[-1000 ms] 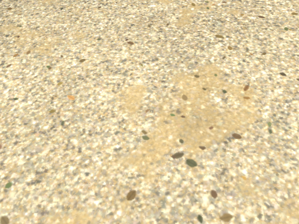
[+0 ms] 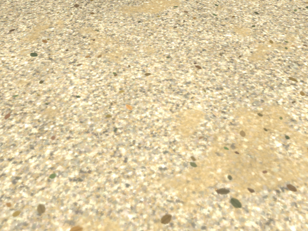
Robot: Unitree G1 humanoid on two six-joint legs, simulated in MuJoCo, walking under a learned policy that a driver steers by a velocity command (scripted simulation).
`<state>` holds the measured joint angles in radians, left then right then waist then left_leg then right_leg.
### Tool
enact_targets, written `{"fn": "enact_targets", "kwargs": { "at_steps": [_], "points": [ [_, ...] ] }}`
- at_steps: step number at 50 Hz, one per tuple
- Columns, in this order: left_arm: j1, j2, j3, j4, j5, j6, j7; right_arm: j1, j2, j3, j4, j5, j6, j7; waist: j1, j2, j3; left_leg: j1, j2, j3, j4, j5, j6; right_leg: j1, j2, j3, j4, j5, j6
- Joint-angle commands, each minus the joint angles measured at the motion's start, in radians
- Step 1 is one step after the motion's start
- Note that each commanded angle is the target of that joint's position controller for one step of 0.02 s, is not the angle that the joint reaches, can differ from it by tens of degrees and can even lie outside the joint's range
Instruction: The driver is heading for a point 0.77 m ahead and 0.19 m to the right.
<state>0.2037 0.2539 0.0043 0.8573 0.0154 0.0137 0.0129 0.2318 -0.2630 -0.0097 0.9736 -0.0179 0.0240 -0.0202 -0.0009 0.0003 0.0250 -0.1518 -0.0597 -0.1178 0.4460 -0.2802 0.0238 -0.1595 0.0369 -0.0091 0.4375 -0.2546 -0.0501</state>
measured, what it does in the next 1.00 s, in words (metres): walks ahead: right foot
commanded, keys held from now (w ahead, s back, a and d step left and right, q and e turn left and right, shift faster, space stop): w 0.92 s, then w+e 0.08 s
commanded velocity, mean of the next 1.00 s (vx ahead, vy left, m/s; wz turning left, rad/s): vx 0.41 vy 0.00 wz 0.00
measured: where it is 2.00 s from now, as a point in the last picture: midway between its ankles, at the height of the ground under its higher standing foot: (166, 170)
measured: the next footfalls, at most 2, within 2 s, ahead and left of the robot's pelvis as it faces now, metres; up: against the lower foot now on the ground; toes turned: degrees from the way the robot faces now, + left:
right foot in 0.60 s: +0.39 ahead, -0.08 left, +0.00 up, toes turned -4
left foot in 1.14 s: +0.70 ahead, +0.09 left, +0.00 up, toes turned -2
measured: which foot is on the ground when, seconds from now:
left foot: down 0.00-0.62, up 0.64-1.00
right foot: down 0.00-0.16, up 0.18-0.58, down 0.60-1.00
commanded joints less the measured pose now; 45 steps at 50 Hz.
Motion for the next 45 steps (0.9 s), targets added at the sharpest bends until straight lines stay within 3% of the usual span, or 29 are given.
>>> {"fn": "enact_targets", "kwargs": {
  "at_steps": [1, 2, 4, 7, 8, 9, 10, 11, 12, 14, 17, 21, 25, 27, 28, 29, 30, 31, 32, 33, 34, 35, 37, 39, 41, 45],
  "points": [
    [0.081, 0.182, 0.053, -0.001, 0.003, 0.006, -0.002, -0.028, -0.094, -0.021, -0.041, -0.015, -0.012, 0.009, 0.036, -0.114, 0.087, -0.229, -0.007, 0.05, 0.11, -0.223, 0.049, -0.007, -0.228, 0.338, -0.246, -0.563, -0.135],
    [0.096, 0.192, 0.06, 0.012, 0.003, 0.004, -0.002, -0.042, -0.078, -0.016, -0.05, -0.021, -0.02, 0.015, 0.034, -0.131, 0.121, -0.258, 0.008, 0.097, 0.166, -0.182, 0.048, -0.022, -0.293, 0.414, -0.289, -0.604, -0.174],
    [0.08, 0.18, 0.063, 0.015, 0.007, -0.01, -0.006, -0.046, -0.074, -0.014, -0.057, -0.019, -0.041, 0.024, 0.016, -0.108, 0.125, -0.23, 0.053, 0.112, 0.205, -0.138, 0.051, -0.069, -0.326, 0.435, -0.314, -0.528, -0.192],
    [-0.017, 0.173, 0.069, 0.0, -0.004, -0.025, -0.019, 0.109, -0.06, -0.015, 0.006, -0.006, -0.067, 0.031, -0.073, -0.093, 0.089, 0.09, 0.014, 0.157, -0.007, -0.053, 0.083, -0.244, -0.209, 0.247, -0.211, -0.407, -0.127],
    [-0.048, 0.143, 0.063, -0.012, -0.001, -0.031, -0.022, 0.195, -0.087, -0.024, 0.036, -0.01, -0.075, 0.024, -0.108, -0.026, 0.085, 0.219, 0.049, 0.065, -0.088, -0.105, 0.099, -0.356, -0.144, 0.169, -0.079, -0.378, -0.093],
    [-0.101, 0.062, 0.04, -0.053, -0.006, -0.041, -0.031, 0.304, -0.168, -0.044, 0.055, -0.016, -0.083, 0.013, -0.15, 0.19, 0.055, 0.317, 0.27, -0.31, -0.277, -0.396, 0.165, -0.512, -0.018, 0.019, 0.217, -0.303, -0.036],
    [-0.125, 0.088, 0.045, -0.08, 0.01, -0.048, -0.031, 0.359, -0.227, -0.062, 0.082, -0.013, -0.082, 0.016, -0.154, 0.234, 0.105, 0.305, 0.423, -0.561, -0.375, -0.476, 0.243, -0.631, 0.024, -0.015, 0.407, -0.306, -0.039],
    [-0.108, 0.132, 0.056, -0.063, 0.016, -0.052, -0.031, 0.284, -0.177, -0.052, 0.065, -0.015, -0.084, 0.016, -0.097, 0.09, 0.144, 0.257, 0.411, -0.497, -0.348, -0.415, 0.248, -0.641, -0.037, 0.054, 0.513, -0.227, -0.05],
    [-0.063, 0.119, 0.054, -0.04, 0.01, -0.06, -0.04, 0.217, -0.148, -0.046, 0.043, -0.01, -0.09, 0.016, -0.053, 0.064, 0.129, 0.234, 0.362, -0.405, -0.343, -0.328, 0.219, -0.615, -0.063, 0.063, 0.539, -0.147, -0.051],
    [-0.039, 0.113, 0.053, -0.019, 0.02, -0.067, -0.055, 0.172, -0.112, -0.035, 0.031, -0.003, -0.106, 0.014, -0.021, 0.069, 0.089, 0.236, 0.293, -0.252, -0.356, -0.112, 0.178, -0.572, -0.097, 0.036, 0.549, -0.041, -0.029],
    [-0.087, 0.087, 0.045, -0.035, 0.027, -0.055, -0.062, 0.234, -0.083, -0.024, 0.066, 0.005, -0.119, 0.014, -0.027, 0.077, 0.07, 0.24, 0.253, -0.118, -0.338, 0.202, 0.174, -0.578, -0.101, -0.017, 0.557, 0.032, 0.014],
    [-0.24, 0.054, 0.025, -0.102, 0.018, -0.049, -0.062, 0.275, -0.081, -0.019, 0.093, 0.002, -0.115, 0.011, -0.054, 0.088, 0.105, 0.184, 0.223, -0.025, -0.329, 0.412, 0.173, -0.549, -0.088, -0.076, 0.389, 0.099, 0.038],
    [-0.292, 0.058, 0.019, -0.137, 0.008, -0.047, -0.054, 0.287, -0.104, -0.022, 0.112, -0.001, -0.115, 0.008, -0.052, 0.114, 0.118, 0.18, 0.25, 0.005, -0.314, 0.56, 0.162, -0.414, -0.056, -0.101, 0.208, 0.133, -0.007],
    [-0.209, 0.081, 0.031, -0.117, 0.009, -0.053, -0.041, 0.253, -0.117, -0.025, 0.11, 0.001, -0.116, 0.005, 0.0, 0.11, 0.077, 0.199, 0.261, 0.035, -0.212, 0.813, 0.136, -0.277, -0.02, -0.107, 0.162, 0.114, -0.044],
    [-0.104, 0.101, 0.043, -0.083, 0.008, -0.058, -0.033, 0.24, -0.128, -0.029, 0.11, 0.0, -0.114, 0.003, 0.048, 0.102, 0.017, 0.212, 0.257, 0.052, -0.084, 0.95, 0.121, -0.164, 0.007, -0.106, 0.14, 0.098, -0.062],
    [0.065, 0.118, 0.056, -0.023, 0.01, -0.067, -0.023, 0.222, -0.134, -0.032, 0.105, 0.003, -0.109, 0.003, 0.12, 0.076, -0.07, 0.175, 0.227, 0.083, 0.107, 0.966, 0.102, 0.025, 0.028, -0.113, 0.075, 0.126, -0.082],
    [0.227, 0.168, 0.076, 0.023, 0.027, -0.075, -0.008, 0.222, -0.116, -0.026, 0.091, 0.004, -0.11, 0.006, 0.175, 0.032, -0.161, -0.002, 0.182, 0.102, 0.358, 0.709, 0.089, 0.27, -0.092, 0.014, 0.059, 0.036, -0.115],
    [0.309, 0.272, 0.098, 0.035, 0.049, -0.078, -0.005, 0.309, 0.012, -0.003, 0.06, 0.019, -0.109, 0.016, 0.122, -0.191, -0.283, -0.301, 0.028, 0.152, 0.737, 0.003, 0.051, 0.496, -0.402, 0.487, -0.02, -0.152, -0.204],
    [0.264, 0.254, 0.099, 0.041, 0.008, -0.065, -0.017, 0.314, -0.068, -0.028, 0.075, 0.007, -0.111, 0.02, 0.108, -0.184, -0.306, -0.413, -0.026, 0.037, 0.897, -0.201, 0.066, 0.44, -0.445, 0.781, -0.197, -0.221, -0.268],
    [0.126, 0.195, 0.087, 0.021, -0.006, -0.066, -0.019, 0.23, -0.093, -0.038, 0.048, -0.002, -0.109, 0.021, 0.047, -0.118, -0.123, -0.48, 0.054, 0.036, 0.917, -0.114, 0.078, 0.292, -0.416, 0.617, -0.209, -0.279, -0.248],
    [0.056, 0.118, 0.07, 0.009, -0.008, -0.075, -0.026, 0.156, -0.083, -0.035, 0.031, -0.007, -0.114, 0.027, 0.039, -0.038, -0.032, -0.464, 0.094, 0.049, 0.864, -0.035, 0.081, 0.148, -0.37, 0.48, -0.239, -0.194, -0.232],
    [0.034, 0.086, 0.06, 0.017, -0.001, -0.086, -0.026, 0.135, -0.055, -0.033, 0.027, -0.005, -0.111, 0.031, 0.009, -0.026, 0.01, -0.42, 0.126, 0.053, 0.804, 0.0, 0.079, 0.056, -0.321, 0.379, -0.263, -0.09, -0.201],
    [0.056, 0.047, 0.047, 0.051, 0.002, -0.103, -0.023, 0.151, -0.024, -0.029, 0.032, -0.021, -0.088, 0.042, -0.033, -0.043, 0.019, -0.335, 0.147, 0.061, 0.732, 0.013, 0.063, -0.036, -0.267, 0.252, -0.283, 0.088, -0.173],
    [0.113, 0.057, 0.048, 0.08, -0.001, -0.119, -0.024, 0.129, -0.011, -0.029, 0.021, -0.022, -0.074, 0.049, -0.041, -0.044, 0.02, -0.356, 0.151, 0.085, 0.686, 0.034, 0.05, -0.037, -0.254, 0.193, -0.296, 0.2, -0.18],
    [0.153, 0.072, 0.05, 0.099, -0.003, -0.122, -0.022, 0.039, -0.011, -0.029, -0.012, -0.023, -0.065, 0.053, -0.032, -0.042, 0.049, -0.434, 0.166, 0.11, 0.613, 0.101, 0.032, -0.02, -0.24, 0.15, -0.327, 0.209, -0.18],
    [0.223, 0.061, 0.042, 0.125, -0.009, -0.119, -0.02, -0.152, 0.001, -0.019, -0.081, -0.016, -0.069, 0.059, 0.01, -0.04, 0.083, -0.482, 0.158, 0.159, 0.37, 0.253, 0.004, 0.022, -0.196, 0.073, -0.332, 0.327, -0.153]
  ]
}}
